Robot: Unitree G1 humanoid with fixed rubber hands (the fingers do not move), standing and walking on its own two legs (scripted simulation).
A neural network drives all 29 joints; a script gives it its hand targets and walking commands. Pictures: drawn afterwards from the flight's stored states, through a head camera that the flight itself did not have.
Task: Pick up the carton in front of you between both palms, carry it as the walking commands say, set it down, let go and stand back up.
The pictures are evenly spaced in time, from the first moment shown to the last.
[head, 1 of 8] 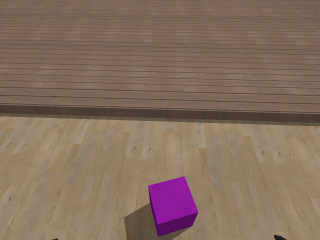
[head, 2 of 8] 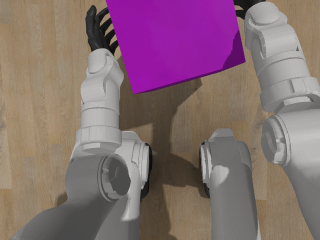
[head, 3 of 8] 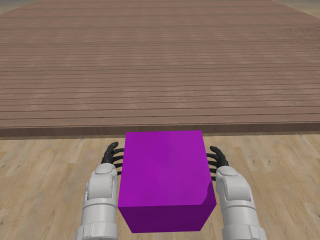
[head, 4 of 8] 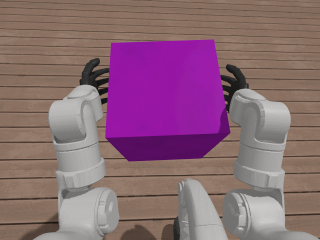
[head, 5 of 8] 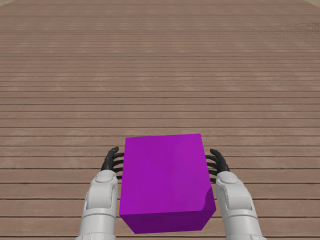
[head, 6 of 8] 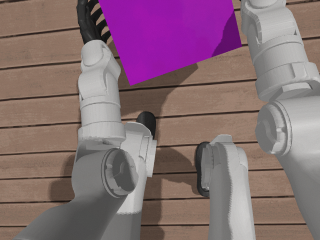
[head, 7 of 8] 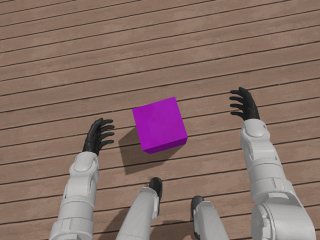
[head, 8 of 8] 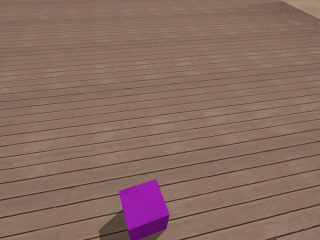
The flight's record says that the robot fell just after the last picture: no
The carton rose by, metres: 0.87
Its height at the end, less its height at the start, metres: +0.11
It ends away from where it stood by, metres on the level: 2.66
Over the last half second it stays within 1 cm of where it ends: yes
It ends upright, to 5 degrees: yes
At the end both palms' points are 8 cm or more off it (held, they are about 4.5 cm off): yes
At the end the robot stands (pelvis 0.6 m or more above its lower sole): yes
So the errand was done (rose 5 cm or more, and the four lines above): yes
